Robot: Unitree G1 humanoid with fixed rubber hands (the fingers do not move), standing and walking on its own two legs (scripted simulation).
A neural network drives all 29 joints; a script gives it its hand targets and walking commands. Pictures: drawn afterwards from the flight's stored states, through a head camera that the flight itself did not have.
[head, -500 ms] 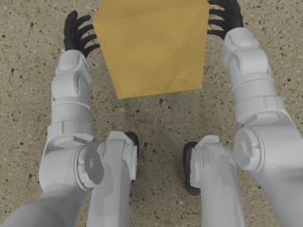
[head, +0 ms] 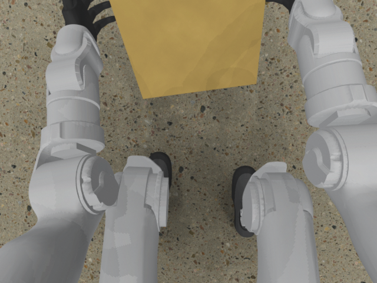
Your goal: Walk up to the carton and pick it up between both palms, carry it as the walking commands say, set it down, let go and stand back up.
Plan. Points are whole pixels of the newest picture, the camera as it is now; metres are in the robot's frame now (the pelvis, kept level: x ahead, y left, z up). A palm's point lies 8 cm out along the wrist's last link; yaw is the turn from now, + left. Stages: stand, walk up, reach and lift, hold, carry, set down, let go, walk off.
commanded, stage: set down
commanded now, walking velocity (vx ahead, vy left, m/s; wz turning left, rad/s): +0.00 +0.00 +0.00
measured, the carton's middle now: (190, 24) +0.57 +0.05 -0.26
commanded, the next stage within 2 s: none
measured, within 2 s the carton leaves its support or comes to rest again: neither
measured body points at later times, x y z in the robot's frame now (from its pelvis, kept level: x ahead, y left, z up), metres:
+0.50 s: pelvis +0.02 +0.00 -0.01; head +0.40 +0.00 +0.23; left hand +0.57 +0.23 -0.17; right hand +0.62 -0.12 -0.18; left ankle +0.13 +0.14 -0.36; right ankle +0.10 -0.12 -0.36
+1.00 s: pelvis +0.02 +0.00 -0.01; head +0.41 +0.00 +0.22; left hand +0.58 +0.23 -0.17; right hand +0.62 -0.12 -0.18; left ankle +0.13 +0.14 -0.36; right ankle +0.10 -0.12 -0.36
